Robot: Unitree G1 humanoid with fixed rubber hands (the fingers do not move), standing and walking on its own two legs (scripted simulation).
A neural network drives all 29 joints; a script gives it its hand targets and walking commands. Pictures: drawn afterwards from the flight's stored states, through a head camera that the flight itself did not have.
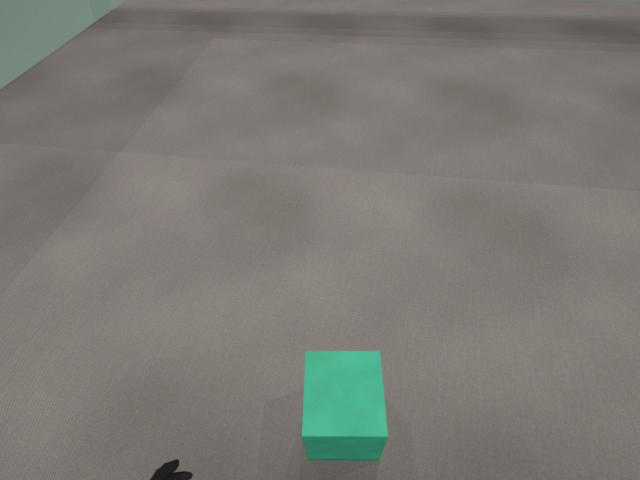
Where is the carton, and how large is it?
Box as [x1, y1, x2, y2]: [302, 351, 387, 460]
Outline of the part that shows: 305,351 302,438 308,459 379,460 387,437 379,351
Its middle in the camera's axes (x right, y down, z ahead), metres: +0.06 +0.46 +1.06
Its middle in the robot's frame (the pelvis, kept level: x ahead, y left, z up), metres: +0.41 +0.00 -0.63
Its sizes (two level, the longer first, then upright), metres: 0.210 0.200 0.250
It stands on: the floor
